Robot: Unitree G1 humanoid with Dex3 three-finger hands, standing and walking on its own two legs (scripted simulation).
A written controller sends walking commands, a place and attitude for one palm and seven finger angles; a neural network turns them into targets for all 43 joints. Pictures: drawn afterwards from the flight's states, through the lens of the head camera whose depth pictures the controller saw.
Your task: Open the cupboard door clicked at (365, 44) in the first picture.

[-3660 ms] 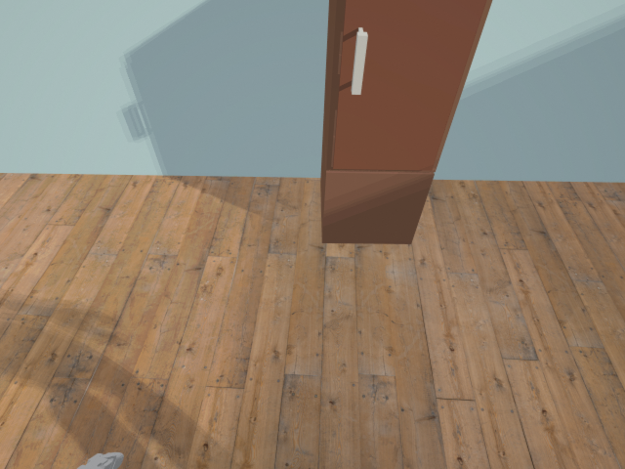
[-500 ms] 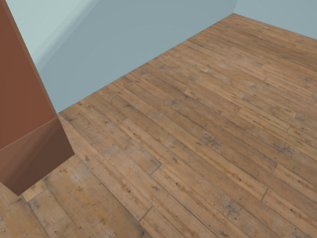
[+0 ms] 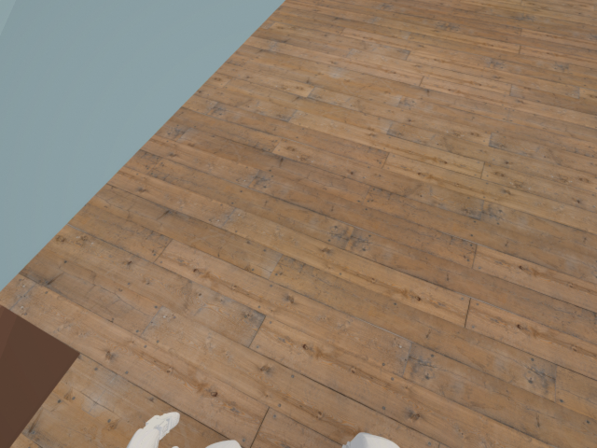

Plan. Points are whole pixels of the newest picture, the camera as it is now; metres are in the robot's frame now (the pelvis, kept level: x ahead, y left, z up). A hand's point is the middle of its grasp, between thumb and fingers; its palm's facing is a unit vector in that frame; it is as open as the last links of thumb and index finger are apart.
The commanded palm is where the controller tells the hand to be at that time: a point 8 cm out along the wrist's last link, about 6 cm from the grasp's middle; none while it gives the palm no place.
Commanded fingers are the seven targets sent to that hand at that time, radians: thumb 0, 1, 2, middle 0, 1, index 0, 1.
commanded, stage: turn to face it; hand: left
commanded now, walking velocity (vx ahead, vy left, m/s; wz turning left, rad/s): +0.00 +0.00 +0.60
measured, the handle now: out of the picture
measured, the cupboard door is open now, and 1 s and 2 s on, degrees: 0 0 0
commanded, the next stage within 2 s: take the last steps up to it in 1.82 s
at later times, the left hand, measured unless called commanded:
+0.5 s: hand out of the picture +0.05 +0.25 -0.15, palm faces +0.30 -0.93 -0.22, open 7.4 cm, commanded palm none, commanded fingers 0.00 0.90 0.90 -0.20 -0.30 -0.20 -0.30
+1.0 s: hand out of the picture -0.03 +0.15 -0.13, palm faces +0.56 -0.78 -0.28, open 7.4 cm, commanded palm none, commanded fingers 0.00 0.90 0.90 -0.20 -0.30 -0.20 -0.30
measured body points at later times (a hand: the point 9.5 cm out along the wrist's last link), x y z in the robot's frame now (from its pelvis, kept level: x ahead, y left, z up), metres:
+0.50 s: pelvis +0.02 +0.03 +0.02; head +0.05 +0.07 +0.47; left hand +0.03 +0.30 -0.14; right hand +0.13 -0.20 -0.11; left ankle +0.03 +0.11 -0.72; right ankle +0.04 -0.13 -0.64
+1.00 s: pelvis +0.02 -0.05 +0.02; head +0.05 -0.06 +0.47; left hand -0.06 +0.19 -0.10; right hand +0.24 -0.23 -0.13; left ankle -0.07 +0.08 -0.64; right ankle +0.07 -0.14 -0.72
